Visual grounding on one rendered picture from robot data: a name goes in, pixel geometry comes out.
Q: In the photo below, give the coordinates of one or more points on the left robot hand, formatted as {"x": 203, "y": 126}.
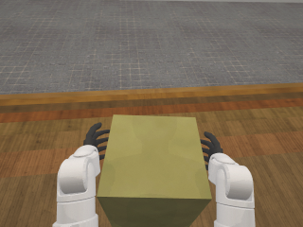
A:
{"x": 91, "y": 138}

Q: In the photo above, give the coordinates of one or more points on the left robot forearm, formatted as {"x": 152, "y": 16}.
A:
{"x": 76, "y": 189}

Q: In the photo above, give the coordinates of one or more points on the carton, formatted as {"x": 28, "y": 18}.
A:
{"x": 153, "y": 173}

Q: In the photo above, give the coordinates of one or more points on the right robot hand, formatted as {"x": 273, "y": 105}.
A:
{"x": 214, "y": 147}

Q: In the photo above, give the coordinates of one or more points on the right robot forearm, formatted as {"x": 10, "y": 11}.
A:
{"x": 235, "y": 200}

